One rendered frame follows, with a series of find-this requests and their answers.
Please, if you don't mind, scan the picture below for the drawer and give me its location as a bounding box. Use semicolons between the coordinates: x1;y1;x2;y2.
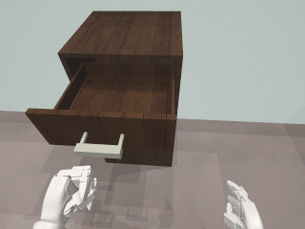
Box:
25;62;176;152

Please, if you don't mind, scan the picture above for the left robot hand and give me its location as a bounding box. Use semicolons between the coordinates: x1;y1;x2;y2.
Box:
40;165;99;225

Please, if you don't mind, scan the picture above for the right robot hand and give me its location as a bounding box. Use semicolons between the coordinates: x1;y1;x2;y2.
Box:
224;180;264;229

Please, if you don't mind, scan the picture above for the handle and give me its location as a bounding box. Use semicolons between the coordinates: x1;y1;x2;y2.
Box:
73;132;125;159

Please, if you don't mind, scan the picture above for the left robot forearm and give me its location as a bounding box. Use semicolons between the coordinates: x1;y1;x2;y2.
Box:
32;219;67;229

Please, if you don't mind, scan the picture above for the cabinet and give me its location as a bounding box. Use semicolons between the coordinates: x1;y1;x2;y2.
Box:
57;10;183;167

